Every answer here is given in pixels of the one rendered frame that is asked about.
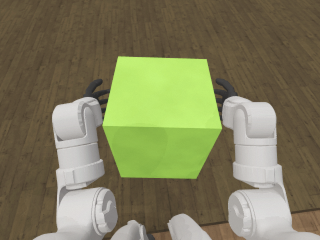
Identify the left robot thigh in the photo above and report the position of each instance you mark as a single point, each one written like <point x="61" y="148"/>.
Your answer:
<point x="131" y="231"/>

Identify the carton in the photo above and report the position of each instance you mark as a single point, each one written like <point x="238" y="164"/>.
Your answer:
<point x="161" y="119"/>

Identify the right robot hand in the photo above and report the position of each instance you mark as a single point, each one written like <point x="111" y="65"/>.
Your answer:
<point x="230" y="92"/>

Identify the right robot forearm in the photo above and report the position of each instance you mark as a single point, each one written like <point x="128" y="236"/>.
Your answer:
<point x="255" y="139"/>

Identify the left robot hand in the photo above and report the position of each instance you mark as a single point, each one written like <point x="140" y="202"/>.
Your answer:
<point x="89" y="93"/>

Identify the left robot upper arm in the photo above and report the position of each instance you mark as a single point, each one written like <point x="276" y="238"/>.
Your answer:
<point x="86" y="214"/>

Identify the right robot upper arm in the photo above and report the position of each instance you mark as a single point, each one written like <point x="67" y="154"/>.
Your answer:
<point x="262" y="214"/>

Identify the left robot forearm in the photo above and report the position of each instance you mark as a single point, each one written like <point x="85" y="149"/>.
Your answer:
<point x="74" y="126"/>

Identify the left robot shin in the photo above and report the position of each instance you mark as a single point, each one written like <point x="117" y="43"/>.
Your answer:
<point x="134" y="221"/>

